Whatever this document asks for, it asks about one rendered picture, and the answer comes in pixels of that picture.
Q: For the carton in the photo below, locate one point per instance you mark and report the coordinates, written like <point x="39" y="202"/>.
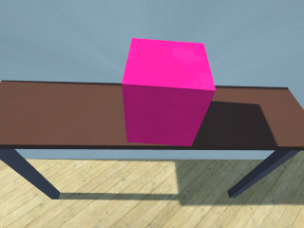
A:
<point x="167" y="88"/>

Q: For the table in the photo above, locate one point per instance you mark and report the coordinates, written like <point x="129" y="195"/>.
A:
<point x="90" y="116"/>

